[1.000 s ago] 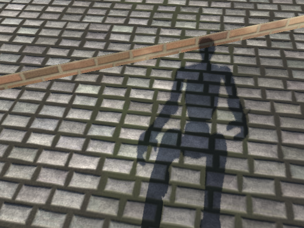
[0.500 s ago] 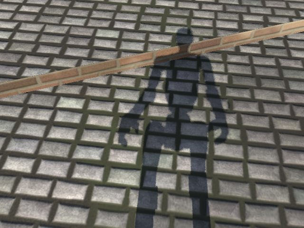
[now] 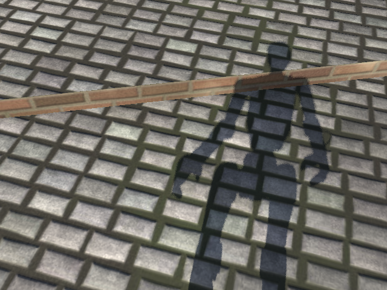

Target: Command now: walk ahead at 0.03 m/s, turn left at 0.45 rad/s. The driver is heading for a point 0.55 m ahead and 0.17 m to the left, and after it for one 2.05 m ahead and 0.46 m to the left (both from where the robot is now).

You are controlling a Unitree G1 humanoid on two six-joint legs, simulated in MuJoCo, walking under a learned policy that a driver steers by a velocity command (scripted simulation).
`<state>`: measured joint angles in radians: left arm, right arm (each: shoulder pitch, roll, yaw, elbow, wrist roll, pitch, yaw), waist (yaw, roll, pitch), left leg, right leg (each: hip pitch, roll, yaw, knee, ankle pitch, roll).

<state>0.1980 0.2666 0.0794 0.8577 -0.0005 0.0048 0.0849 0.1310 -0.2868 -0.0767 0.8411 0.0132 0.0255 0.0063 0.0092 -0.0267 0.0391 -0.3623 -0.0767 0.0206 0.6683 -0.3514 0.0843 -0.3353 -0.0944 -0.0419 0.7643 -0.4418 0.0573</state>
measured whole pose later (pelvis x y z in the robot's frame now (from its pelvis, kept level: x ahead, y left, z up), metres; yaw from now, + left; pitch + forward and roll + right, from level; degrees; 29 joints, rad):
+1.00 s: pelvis +0.03 +0.03 +0.02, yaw +34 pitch +2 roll -1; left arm 0.19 0.34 0.08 0.78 0.00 -0.01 0.01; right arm 0.18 -0.30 -0.06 0.64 0.00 0.02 0.01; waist 0.03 -0.04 0.04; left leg -0.30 -0.02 0.01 0.55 -0.29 0.06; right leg -0.41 -0.07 -0.03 0.99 -0.52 0.04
